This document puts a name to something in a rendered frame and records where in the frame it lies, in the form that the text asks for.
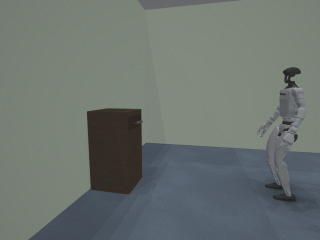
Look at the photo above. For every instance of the cabinet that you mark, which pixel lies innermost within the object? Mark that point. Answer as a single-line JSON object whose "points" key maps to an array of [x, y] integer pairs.
{"points": [[115, 153]]}

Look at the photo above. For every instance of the robot left shin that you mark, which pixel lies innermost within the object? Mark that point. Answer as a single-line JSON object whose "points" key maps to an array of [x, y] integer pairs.
{"points": [[283, 177]]}

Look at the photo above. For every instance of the drawer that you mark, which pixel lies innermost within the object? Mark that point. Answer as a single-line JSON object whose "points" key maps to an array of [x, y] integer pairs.
{"points": [[132, 122]]}

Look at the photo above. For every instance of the robot right shin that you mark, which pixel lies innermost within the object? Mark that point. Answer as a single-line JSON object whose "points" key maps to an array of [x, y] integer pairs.
{"points": [[273, 172]]}

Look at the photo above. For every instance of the left robot forearm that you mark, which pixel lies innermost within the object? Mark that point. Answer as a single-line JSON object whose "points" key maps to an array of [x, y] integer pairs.
{"points": [[297, 121]]}

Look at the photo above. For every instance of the left robot hand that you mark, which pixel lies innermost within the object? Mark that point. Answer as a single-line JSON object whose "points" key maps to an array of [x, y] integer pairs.
{"points": [[288, 138]]}

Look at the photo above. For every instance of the right robot forearm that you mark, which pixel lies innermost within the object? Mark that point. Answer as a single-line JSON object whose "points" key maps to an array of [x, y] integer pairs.
{"points": [[273, 117]]}

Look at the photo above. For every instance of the robot shin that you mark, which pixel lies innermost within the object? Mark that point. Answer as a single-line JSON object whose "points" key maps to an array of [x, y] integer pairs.
{"points": [[273, 172], [283, 177]]}

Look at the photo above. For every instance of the robot left upper arm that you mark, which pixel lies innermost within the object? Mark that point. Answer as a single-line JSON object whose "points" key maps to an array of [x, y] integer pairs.
{"points": [[298, 94]]}

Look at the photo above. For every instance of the right robot hand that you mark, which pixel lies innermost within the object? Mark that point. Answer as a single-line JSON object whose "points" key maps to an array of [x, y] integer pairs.
{"points": [[265, 128]]}

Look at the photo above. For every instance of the handle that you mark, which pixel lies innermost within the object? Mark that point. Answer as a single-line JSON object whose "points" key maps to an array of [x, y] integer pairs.
{"points": [[138, 122]]}

